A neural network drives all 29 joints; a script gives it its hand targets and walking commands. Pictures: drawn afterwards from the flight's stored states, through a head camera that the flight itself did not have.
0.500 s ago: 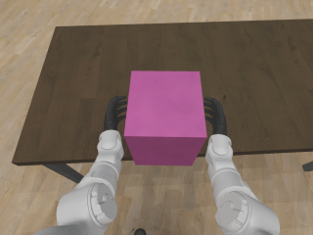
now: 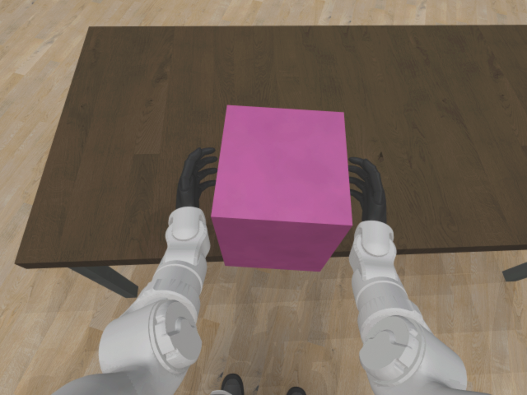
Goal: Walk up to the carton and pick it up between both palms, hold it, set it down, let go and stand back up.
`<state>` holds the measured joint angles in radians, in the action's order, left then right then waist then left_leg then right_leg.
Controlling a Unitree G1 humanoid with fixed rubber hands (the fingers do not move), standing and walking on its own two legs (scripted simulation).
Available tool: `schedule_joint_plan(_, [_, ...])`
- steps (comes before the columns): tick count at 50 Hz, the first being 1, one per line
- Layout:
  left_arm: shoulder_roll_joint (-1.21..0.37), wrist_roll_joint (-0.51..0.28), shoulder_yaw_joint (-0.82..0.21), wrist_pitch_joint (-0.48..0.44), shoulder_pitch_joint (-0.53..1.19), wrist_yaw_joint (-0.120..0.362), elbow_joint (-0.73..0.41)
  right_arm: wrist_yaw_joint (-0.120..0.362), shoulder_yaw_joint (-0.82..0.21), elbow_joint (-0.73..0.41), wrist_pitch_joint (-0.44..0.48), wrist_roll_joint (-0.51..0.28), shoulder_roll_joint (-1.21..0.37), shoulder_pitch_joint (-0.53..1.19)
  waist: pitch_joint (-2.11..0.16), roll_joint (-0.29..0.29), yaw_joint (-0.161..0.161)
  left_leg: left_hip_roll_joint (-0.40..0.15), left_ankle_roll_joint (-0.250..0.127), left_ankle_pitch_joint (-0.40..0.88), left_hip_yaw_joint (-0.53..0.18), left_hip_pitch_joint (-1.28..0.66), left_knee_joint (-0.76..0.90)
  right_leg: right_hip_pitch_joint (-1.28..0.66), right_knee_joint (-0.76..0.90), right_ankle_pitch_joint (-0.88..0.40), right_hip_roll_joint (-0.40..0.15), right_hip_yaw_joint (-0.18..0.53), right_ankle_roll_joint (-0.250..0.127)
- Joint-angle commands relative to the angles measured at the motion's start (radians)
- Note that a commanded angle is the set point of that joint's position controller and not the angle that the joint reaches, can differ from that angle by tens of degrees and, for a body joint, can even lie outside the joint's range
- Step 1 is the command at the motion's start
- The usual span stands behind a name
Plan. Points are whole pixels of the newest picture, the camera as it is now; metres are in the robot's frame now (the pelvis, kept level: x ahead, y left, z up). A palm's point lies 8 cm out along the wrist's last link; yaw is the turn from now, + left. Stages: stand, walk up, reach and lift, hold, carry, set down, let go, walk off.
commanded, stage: set down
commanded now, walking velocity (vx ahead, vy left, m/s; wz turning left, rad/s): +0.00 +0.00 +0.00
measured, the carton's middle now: (278, 196) +0.46 +0.01 -0.09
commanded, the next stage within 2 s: none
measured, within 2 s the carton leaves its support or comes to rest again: neither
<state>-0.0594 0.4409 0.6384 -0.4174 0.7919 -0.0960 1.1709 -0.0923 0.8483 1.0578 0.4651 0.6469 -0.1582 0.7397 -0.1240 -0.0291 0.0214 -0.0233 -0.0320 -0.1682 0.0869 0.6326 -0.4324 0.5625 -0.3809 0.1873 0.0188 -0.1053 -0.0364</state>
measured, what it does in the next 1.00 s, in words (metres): stands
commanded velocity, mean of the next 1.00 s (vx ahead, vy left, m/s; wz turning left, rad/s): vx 0.00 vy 0.00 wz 0.00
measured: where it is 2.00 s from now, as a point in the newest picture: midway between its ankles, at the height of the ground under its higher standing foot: outside the picture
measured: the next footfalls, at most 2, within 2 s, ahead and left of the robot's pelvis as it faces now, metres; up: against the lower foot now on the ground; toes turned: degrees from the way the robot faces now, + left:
none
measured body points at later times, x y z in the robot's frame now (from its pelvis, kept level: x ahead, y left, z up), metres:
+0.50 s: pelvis -0.01 +0.00 +0.00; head +0.12 +0.02 +0.43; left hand +0.42 +0.16 -0.02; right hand +0.41 -0.13 -0.01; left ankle +0.00 +0.10 -0.74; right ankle -0.03 -0.10 -0.74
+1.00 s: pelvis -0.01 +0.00 -0.01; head +0.12 +0.03 +0.42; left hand +0.42 +0.16 -0.02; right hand +0.41 -0.13 -0.01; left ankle +0.00 +0.10 -0.74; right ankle -0.03 -0.10 -0.74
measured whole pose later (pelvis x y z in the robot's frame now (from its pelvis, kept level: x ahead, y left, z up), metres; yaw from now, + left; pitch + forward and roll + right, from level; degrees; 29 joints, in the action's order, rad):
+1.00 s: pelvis -0.01 +0.00 -0.01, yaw +1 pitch +23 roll -1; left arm -0.07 0.54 0.74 -0.37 0.86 -0.05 1.10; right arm -0.06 0.93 0.94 0.40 0.69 -0.22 0.80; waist -0.11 -0.05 0.01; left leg -0.02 -0.03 -0.16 0.09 0.71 -0.48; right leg 0.66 -0.47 0.21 0.01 -0.12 -0.04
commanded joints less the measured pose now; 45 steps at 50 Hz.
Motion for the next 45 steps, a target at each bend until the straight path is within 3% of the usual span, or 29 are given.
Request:
schedule_joint_plan(1, [-0.412, 0.096, -0.215, -0.041, 0.544, 0.124, -0.025, 0.153, -0.259, 0.090, 0.031, 0.125, -0.506, 0.474, -0.657, 0.045, 0.012, -0.020, 0.049, 0.408, 0.004, -0.309, -0.030, -0.324, -0.043, -0.357, -0.030, 0.018, 0.015])
schedule_joint_plan(19, [-0.374, 0.134, -0.153, -0.009, 0.521, 0.136, -0.059, 0.150, -0.216, 0.037, -0.005, 0.151, -0.522, 0.453, -0.621, 0.028, 0.015, -0.006, 0.025, 0.343, 0.008, -0.231, -0.016, -0.339, -0.057, -0.334, -0.043, 0.016, 0.030])
schedule_joint_plan(45, [-0.292, 0.157, -0.085, 0.024, 0.517, 0.125, -0.064, 0.150, -0.163, 0.004, -0.054, 0.135, -0.457, 0.464, -0.603, 0.046, 0.032, -0.001, 0.016, 0.332, 0.002, -0.238, -0.064, -0.192, -0.079, -0.194, -0.035, 0.008, 0.027])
